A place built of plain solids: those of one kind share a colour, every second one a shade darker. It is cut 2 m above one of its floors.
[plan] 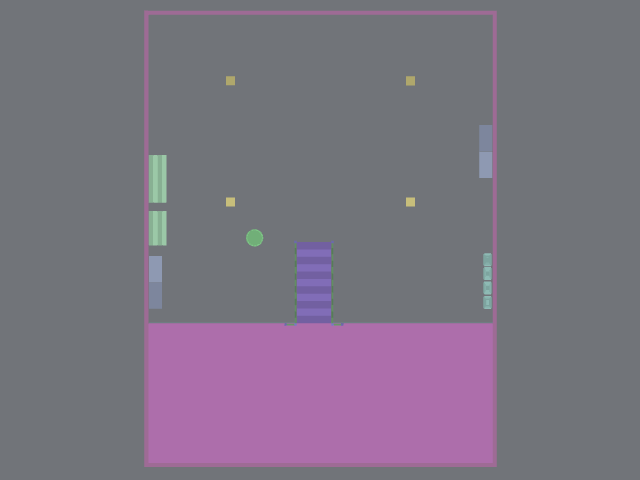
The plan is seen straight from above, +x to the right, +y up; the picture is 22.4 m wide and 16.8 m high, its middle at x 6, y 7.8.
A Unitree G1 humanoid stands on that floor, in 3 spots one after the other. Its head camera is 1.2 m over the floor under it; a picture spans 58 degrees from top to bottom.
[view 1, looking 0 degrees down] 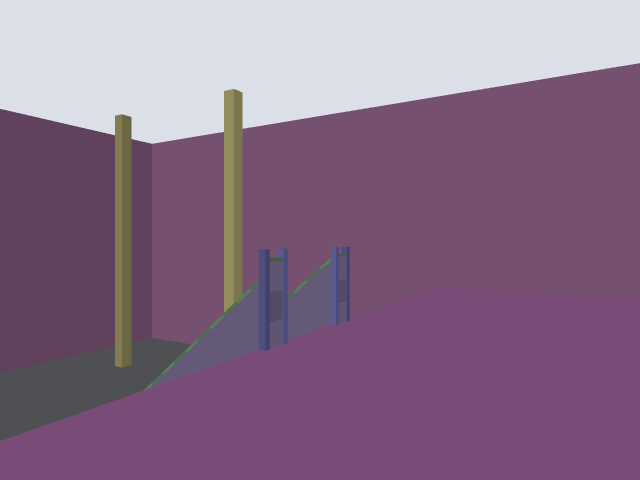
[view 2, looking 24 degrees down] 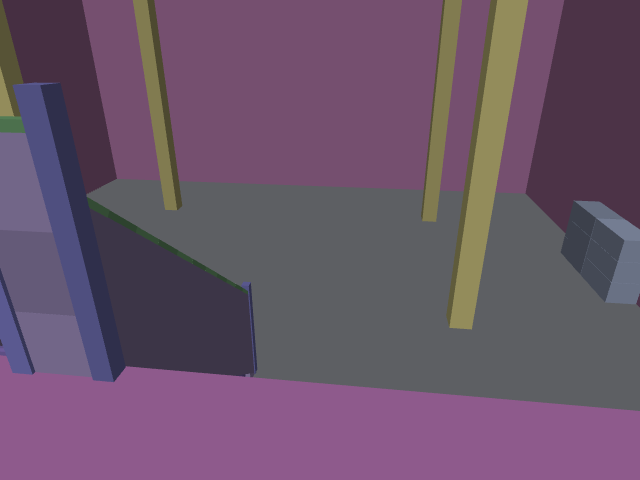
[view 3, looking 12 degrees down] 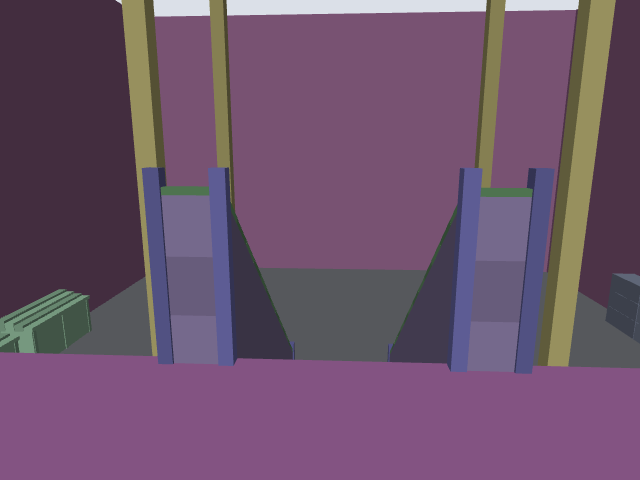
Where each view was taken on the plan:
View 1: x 1.00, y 1.95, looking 30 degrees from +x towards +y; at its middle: wall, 12.75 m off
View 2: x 7.79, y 3.58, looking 97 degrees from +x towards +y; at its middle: ground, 9.12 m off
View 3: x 5.79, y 2.59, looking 93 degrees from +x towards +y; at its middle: wall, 13.40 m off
